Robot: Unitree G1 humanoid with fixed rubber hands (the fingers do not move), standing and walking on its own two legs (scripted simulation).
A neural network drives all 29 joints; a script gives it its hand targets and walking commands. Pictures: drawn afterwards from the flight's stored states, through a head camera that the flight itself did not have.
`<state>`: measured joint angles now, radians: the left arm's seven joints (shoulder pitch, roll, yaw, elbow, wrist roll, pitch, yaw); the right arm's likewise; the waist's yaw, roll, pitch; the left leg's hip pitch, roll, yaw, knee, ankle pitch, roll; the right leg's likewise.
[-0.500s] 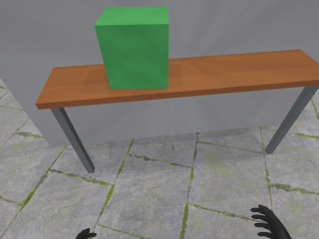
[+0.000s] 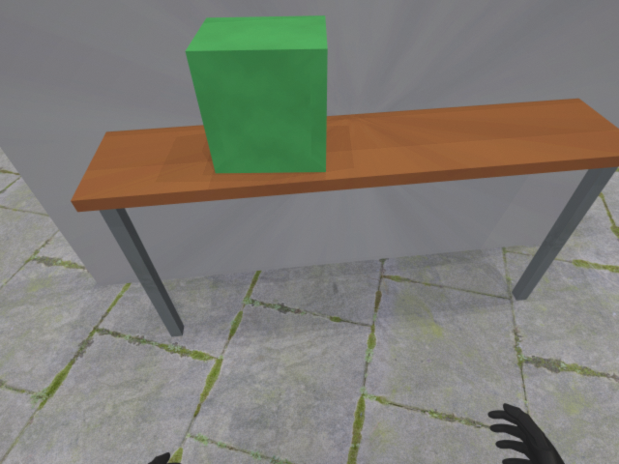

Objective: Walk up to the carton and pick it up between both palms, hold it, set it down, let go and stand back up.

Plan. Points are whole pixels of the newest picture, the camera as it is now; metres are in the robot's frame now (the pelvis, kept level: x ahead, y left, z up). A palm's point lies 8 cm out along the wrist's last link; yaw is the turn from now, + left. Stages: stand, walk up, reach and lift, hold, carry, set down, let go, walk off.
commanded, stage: stand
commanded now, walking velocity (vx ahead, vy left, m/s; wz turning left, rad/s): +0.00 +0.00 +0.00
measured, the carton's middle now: (268, 97) +0.89 +0.12 +0.07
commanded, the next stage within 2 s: walk up in 0.12 s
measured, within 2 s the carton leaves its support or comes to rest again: neither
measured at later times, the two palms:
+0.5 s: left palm out of the picture +0.09 +0.30 -0.10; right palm out of the picture +0.13 -0.26 -0.08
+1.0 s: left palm out of the picture +0.06 +0.34 -0.11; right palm out of the picture +0.05 -0.23 -0.05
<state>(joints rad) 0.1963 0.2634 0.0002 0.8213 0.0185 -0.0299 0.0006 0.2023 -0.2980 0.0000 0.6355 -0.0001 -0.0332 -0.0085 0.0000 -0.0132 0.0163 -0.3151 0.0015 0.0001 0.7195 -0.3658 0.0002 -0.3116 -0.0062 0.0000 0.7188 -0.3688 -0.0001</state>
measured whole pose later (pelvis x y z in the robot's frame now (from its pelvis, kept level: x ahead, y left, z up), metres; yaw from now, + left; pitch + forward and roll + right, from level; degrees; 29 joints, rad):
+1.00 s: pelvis -0.04 +0.07 +0.01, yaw +3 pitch +0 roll -1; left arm 0.20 0.34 0.03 0.77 0.00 -0.01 0.02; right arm 0.35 -0.37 0.00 0.66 0.00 -0.05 -0.03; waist 0.00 -0.07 0.08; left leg -0.31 -0.05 0.01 0.60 -0.29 0.07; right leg -0.37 -0.03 0.00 0.93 -0.48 0.02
